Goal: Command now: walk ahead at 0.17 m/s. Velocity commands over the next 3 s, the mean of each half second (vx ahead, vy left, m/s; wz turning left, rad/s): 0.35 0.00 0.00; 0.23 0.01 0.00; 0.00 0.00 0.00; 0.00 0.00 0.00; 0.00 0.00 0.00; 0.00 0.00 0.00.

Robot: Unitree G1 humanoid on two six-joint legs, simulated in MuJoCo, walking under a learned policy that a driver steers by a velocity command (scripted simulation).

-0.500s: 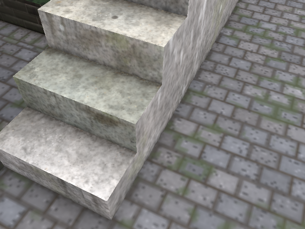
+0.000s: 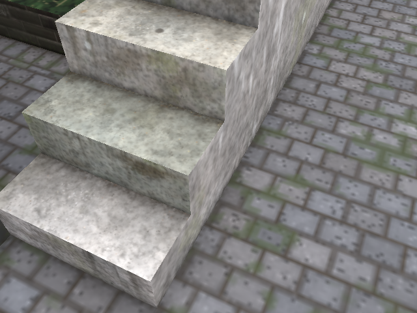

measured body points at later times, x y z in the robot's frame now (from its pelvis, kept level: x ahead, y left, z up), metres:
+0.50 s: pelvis +0.14 +0.08 +0.01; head +0.14 +0.10 +0.46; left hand +0.28 +0.34 -0.12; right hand +0.09 -0.16 -0.13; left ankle +0.09 +0.17 -0.74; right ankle +0.20 -0.08 -0.65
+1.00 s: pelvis +0.32 +0.03 +0.00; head +0.37 +0.02 +0.45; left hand +0.44 +0.29 -0.12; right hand +0.42 -0.23 -0.14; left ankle +0.33 +0.19 -0.67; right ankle +0.40 -0.04 -0.74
